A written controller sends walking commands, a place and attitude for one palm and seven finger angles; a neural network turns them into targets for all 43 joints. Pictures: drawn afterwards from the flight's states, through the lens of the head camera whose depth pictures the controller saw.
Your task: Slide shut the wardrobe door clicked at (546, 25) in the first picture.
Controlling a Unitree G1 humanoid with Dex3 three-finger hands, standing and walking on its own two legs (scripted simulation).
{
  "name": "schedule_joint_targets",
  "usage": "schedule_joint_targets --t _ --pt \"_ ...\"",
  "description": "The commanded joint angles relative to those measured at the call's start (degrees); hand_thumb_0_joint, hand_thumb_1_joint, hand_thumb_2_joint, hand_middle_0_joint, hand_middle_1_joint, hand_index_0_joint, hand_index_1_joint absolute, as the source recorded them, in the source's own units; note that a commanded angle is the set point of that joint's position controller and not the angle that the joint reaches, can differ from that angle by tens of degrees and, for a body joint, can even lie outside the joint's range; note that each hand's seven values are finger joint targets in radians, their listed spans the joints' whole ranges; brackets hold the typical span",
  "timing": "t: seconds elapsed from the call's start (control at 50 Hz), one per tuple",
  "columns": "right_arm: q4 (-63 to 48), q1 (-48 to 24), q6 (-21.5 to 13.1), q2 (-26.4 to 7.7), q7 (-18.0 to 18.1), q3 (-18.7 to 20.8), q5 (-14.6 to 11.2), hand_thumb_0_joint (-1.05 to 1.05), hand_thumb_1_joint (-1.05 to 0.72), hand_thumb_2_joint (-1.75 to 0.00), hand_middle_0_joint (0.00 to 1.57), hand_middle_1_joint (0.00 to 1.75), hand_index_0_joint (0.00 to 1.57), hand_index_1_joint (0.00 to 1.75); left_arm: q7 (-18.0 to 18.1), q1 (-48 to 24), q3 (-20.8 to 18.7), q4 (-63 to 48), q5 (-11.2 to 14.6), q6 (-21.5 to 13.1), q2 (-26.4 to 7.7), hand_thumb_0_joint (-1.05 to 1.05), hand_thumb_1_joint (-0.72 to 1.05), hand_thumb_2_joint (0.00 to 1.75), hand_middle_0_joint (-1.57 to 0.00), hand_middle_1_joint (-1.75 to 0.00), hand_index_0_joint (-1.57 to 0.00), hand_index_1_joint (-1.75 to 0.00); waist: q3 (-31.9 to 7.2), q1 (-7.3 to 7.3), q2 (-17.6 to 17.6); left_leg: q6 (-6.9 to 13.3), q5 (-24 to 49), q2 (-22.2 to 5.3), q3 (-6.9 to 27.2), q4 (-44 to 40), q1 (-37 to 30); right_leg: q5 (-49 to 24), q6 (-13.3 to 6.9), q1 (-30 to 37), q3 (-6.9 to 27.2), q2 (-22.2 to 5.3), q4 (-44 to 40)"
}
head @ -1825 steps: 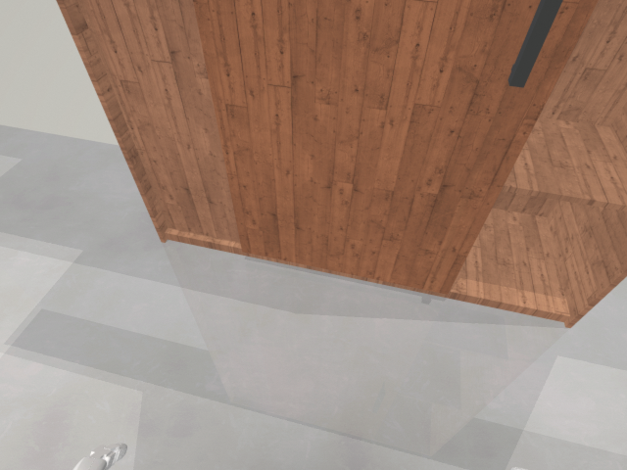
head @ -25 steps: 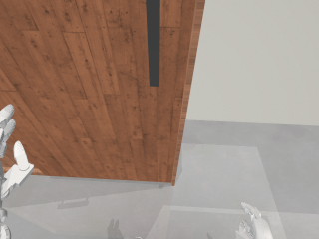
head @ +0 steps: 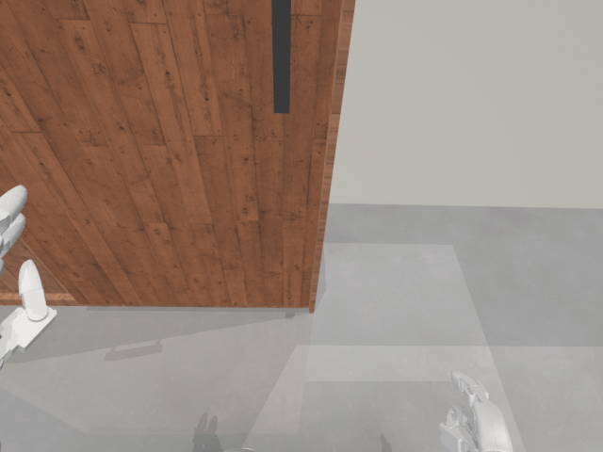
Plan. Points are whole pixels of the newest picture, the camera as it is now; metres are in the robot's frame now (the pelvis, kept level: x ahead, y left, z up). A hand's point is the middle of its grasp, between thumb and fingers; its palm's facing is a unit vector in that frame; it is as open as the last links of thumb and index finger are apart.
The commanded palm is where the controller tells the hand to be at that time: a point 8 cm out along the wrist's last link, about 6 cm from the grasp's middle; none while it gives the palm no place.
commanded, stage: stop stepping back and stand still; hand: left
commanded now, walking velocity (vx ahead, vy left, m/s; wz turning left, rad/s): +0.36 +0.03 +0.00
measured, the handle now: (282, 4) +0.67 +0.08 +0.28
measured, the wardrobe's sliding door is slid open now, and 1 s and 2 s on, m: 0.00 0.00 0.00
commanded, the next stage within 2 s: let the arm hang, fingers relaxed in 0.64 s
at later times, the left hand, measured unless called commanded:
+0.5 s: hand out of the picture +0.08 +0.28 +0.17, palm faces +0.52 -0.76 -0.38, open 7.4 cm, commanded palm +0.02 +0.32 +0.18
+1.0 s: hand out of the picture -0.01 +0.20 -0.16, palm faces +0.07 -0.98 -0.17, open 7.4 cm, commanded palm none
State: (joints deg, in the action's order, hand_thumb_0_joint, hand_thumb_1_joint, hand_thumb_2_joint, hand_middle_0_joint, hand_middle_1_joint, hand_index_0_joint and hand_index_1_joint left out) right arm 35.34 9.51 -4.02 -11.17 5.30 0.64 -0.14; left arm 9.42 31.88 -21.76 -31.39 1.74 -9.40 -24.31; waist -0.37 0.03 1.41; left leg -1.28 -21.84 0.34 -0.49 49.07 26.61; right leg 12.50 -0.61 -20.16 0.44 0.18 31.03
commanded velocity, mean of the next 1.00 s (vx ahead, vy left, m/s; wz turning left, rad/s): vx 0.13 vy -0.01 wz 0.00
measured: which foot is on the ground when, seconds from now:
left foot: up 0.00-0.04, down 0.06-1.00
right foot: down 0.00-0.10, up 0.12-0.28, down 0.30-1.00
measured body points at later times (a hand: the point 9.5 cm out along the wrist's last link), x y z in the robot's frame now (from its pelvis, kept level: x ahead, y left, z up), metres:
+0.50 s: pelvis -0.09 +0.01 +0.00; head -0.11 +0.02 +0.45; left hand +0.05 +0.32 +0.19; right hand +0.07 -0.23 -0.08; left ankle -0.06 +0.13 -0.71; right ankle -0.06 -0.10 -0.73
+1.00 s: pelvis -0.08 +0.03 -0.01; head -0.08 +0.03 +0.44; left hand -0.02 +0.25 -0.15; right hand +0.02 -0.22 -0.14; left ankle -0.08 +0.14 -0.73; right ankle -0.06 -0.09 -0.73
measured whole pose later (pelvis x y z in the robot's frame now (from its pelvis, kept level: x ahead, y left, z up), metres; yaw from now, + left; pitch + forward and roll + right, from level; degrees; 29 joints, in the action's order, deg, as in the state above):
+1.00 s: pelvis -0.08 +0.03 -0.01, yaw +5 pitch -1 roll +0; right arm 49.1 13.1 1.9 -13.0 -1.3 0.1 2.4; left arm 0.1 17.4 0.4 41.5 -1.7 4.8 -9.6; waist 1.5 -1.3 1.3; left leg 0.5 -18.5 -1.9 -5.0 37.8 18.1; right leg 19.3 0.1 -18.5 -2.9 -2.3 38.9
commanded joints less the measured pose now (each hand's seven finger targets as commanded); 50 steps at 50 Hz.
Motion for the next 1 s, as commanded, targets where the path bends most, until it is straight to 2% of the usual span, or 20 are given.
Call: schedule_joint_targets --t 0.0,0.04,0.06,0.22,0.26,0.3,0.32,0.44,0.48,0.52,0.54,0.6,0.68,0.7,0.72,0.74,0.82,0.86,0.9,0.98 --pt "-9.88 -1.83 -2.93 -7.25 1.35 1.70 -0.34 0.00 -0.90 -0.90 0.20 0.30 0.20 0.30 2.65 0.82 -10.96 -9.06 0.97 -3.24 -10.69 0.00 0.90 0.90 -0.20 -0.30 -0.20 -0.30 -7.67 -1.06 -1.44 1.24 4.66 -2.51 0.87 -20.93 -13.48 1.22 -3.09 -0.23 5.39 -9.68 -4.99" --pt "-10.93 -1.50 -4.15 -9.32 1.69 1.92 -0.26 0.00 -0.90 -0.90 0.20 0.30 0.20 0.30 2.87 -0.27 -10.18 -11.78 0.72 -4.39 -9.74 0.00 0.90 0.90 -0.20 -0.30 -0.20 -0.30 -6.09 0.00 -16.12 5.31 -4.69 -12.01 13.74 -33.39 -8.82 10.37 0.84 0.26 0.41 -1.76 4.01" --pt "-10.97 -1.08 -4.56 -8.91 1.64 1.95 -0.54 0.00 -0.90 -0.90 0.20 0.30 0.20 0.30 2.86 -0.90 -10.64 -11.76 0.16 -4.52 -10.31 0.00 0.90 0.90 -0.20 -0.30 -0.20 -0.30 -5.13 0.30 -15.82 6.87 -11.48 -13.96 16.49 -36.40 -4.52 10.27 1.60 2.49 -0.49 -0.14 6.97" --pt "-6.97 -2.11 -5.32 -9.19 1.05 1.94 0.46 0.00 -0.90 -0.90 0.20 0.30 0.20 0.30 2.20 -9.39 -4.10 -2.83 -1.96 -2.60 -5.46 0.00 0.90 0.90 -0.20 -0.30 -0.20 -0.30 2.81 -0.49 -10.07 6.05 -23.25 -11.27 10.85 -34.05 4.02 12.59 -0.25 8.72 -4.46 1.83 0.18" --pt "-7.02 -2.21 -4.92 -8.76 0.87 2.18 0.96 0.00 -0.90 -0.90 0.20 0.30 0.20 0.30 2.25 -12.28 -4.39 -3.97 -1.85 -2.26 -6.89 0.00 0.90 0.90 -0.20 -0.30 -0.20 -0.30 3.17 -0.84 -5.36 4.35 -16.46 -6.46 4.78 -21.83 3.19 18.93 -4.74 7.07 4.23 -3.46 -8.57" --pt "-6.28 -3.14 -4.60 -7.67 0.29 2.15 1.00 0.00 -0.90 -0.90 0.20 0.30 0.20 0.30 2.11 -13.84 -5.45 -5.46 -0.93 -2.47 -9.28 0.00 0.90 0.90 -0.20 -0.30 -0.20 -0.30 2.83 -0.33 8.00 1.88 -2.78 -1.73 -2.31 1.64 7.02 23.23 -11.99 7.17 26.85 -17.61 -20.56" --pt "-6.54 -3.03 -5.28 -7.88 0.04 2.27 0.55 0.00 -0.90 -0.90 0.20 0.30 0.20 0.30 2.26 -16.07 -5.97 -8.34 -0.55 -3.40 -10.02 0.00 0.90 0.90 -0.20 -0.30 -0.20 -0.30 -0.09 0.18 7.09 1.22 -2.53 -2.09 -1.34 7.28 9.48 14.49 -12.80 12.00 26.91 -19.25 -19.37" --pt "-6.94 -2.72 -4.24 -6.29 0.19 1.75 0.42 0.00 -0.90 -0.90 0.20 0.30 0.20 0.30 2.05 -6.83 -8.79 -7.96 0.51 -3.75 -9.73 0.00 0.90 0.90 -0.20 -0.30 -0.20 -0.30 -0.28 -0.73 5.05 2.06 0.48 -3.70 -3.95 -9.87 -12.10 24.32 -8.37 -4.83 9.72 -13.40 -14.69" --pt "-6.95 -1.95 -4.87 -7.10 1.02 1.92 0.51 0.00 -0.90 -0.90 0.20 0.30 0.20 0.30 2.05 -7.21 -8.08 -7.81 0.70 -4.21 -8.54 0.00 0.90 0.90 -0.20 -0.30 -0.20 -0.30 -0.81 -1.44 -1.40 2.99 -2.20 -3.53 -3.20 -19.30 -18.39 24.37 -6.08 -6.55 5.57 -9.42 -6.78" --pt "-7.59 -2.27 -5.20 -9.11 1.19 1.69 0.56 0.00 -0.90 -0.90 0.20 0.30 0.20 0.30 2.37 -7.89 -8.00 -9.09 0.58 -4.82 -7.61 0.00 0.90 0.90 -0.20 -0.30 -0.20 -0.30 1.16 -1.26 -20.46 9.14 -19.05 -16.70 19.05 -34.90 -18.30 19.79 -1.02 -13.24 -2.59 0.56 12.65" --pt "-8.13 -2.38 -5.33 -8.30 1.16 1.44 0.33 0.00 -0.90 -0.90 0.20 0.30 0.20 0.30 2.44 -9.53 -8.49 -8.49 0.02 -4.74 -8.81 0.00 0.90 0.90 -0.20 -0.30 -0.20 -0.30 3.69 -1.75 -19.69 12.15 -20.60 -20.82 24.98 -40.28 -12.57 18.29 -0.14 -12.55 -2.71 1.33 22.69" --pt "-6.45 -2.17 -6.33 -7.56 0.54 1.73 0.73 0.00 -0.90 -0.90 0.20 0.30 0.20 0.30 1.60 -8.34 -9.39 -5.02 -0.41 -4.45 -9.46 0.00 0.90 0.90 -0.20 -0.30 -0.20 -0.30 2.45 -0.62 -12.24 11.61 -16.70 -18.69 19.23 -37.91 -4.98 14.60 0.46 -5.34 -0.50 -2.28 22.49" --pt "-7.09 -2.66 -6.59 -7.63 0.04 1.31 -0.16 0.00 -0.90 -0.90 0.20 0.30 0.20 0.30 1.51 -5.89 -6.93 -4.61 -0.37 -3.12 -7.49 0.00 0.90 0.90 -0.20 -0.30 -0.20 -0.30 0.64 0.44 -8.67 5.35 -13.52 -9.65 2.97 -26.42 1.03 9.52 -0.01 11.68 -3.92 -0.77 -2.84" --pt "-7.44 -2.63 -6.30 -7.27 -0.10 1.66 -0.05 0.00 -0.90 -0.90 0.20 0.30 0.20 0.30 1.34 -5.78 -6.63 -4.89 -0.45 -3.00 -7.94 0.00 0.90 0.90 -0.20 -0.30 -0.20 -0.30 1.56 -0.06 -0.22 3.75 -10.06 -5.52 -0.89 -16.72 1.93 13.76 -2.54 9.52 5.18 -5.29 -10.06" --pt "4.44 -2.57 -5.48 -12.65 -5.29 4.16 1.50 0.00 -0.90 -0.90 0.20 0.30 0.20 0.30 -6.79 -4.20 13.38 38.93 -5.79 6.09 2.23 0.00 0.90 0.90 -0.20 -0.30 -0.20 -0.30 -0.15 -1.23 10.55 0.87 -4.82 -2.95 -3.36 -1.08 6.10 -14.10 -5.78 5.69 15.44 -17.80 -7.11" --pt "2.34 0.79 -1.50 -7.98 -5.62 3.32 1.11 0.00 -0.90 -0.90 0.20 0.30 0.20 0.30 -8.73 -4.50 13.18 41.54 -4.83 8.71 2.05 0.00 0.90 0.90 -0.20 -0.30 -0.20 -0.30 -2.75 -0.86 11.83 0.41 -12.74 -3.87 -1.54 0.97 2.69 -21.64 -8.01 3.78 16.25 -20.29 -6.72" --pt "4.09 7.32 3.21 -9.09 -6.35 2.97 1.66 0.00 -0.90 -0.90 0.20 0.30 0.20 0.30 -8.22 -13.27 15.44 47.51 -3.77 9.36 2.88 0.00 0.90 0.90 -0.20 -0.30 -0.20 -0.30 -1.21 -2.76 15.86 1.41 0.06 -1.77 -2.69 -7.78 -5.61 -16.17 -6.36 1.67 6.17 -13.43 -1.30" --pt "5.48 6.40 4.03 -10.43 -6.44 3.05 2.07 0.00 -0.90 -0.90 0.20 0.30 0.20 0.30 -8.17 -15.29 16.95 53.61 -3.42 9.81 2.44 0.00 0.90 0.90 -0.20 -0.30 -0.20 -0.30 0.03 -2.50 12.25 3.29 14.54 -4.64 2.49 -17.35 -12.44 -7.49 -2.08 -2.59 3.17 -8.87 1.68" --pt "6.09 1.61 4.01 -12.82 -6.10 2.48 2.61 0.00 -0.90 -0.90 0.20 0.30 0.20 0.30 -8.36 -15.89 18.04 59.06 -3.27 10.44 3.66 0.00 0.90 0.90 -0.20 -0.30 -0.20 -0.30 3.20 0.17 -0.04 6.92 12.81 -12.04 9.54 -24.62 -7.00 5.56 1.11 -1.86 -0.40 -3.40 3.16" --pt "10.56 0.32 4.33 -9.99 -5.51 1.08 2.07 0.00 -0.90 -0.90 0.20 0.30 0.20 0.30 -8.35 -16.23 18.85 71.58 -3.15 9.97 2.19 0.00 0.90 0.90 -0.20 -0.30 -0.20 -0.30 3.24 0.67 -6.52 3.81 7.06 -6.74 3.27 -25.43 -5.77 1.62 -0.73 5.04 3.13 -4.79 -3.58"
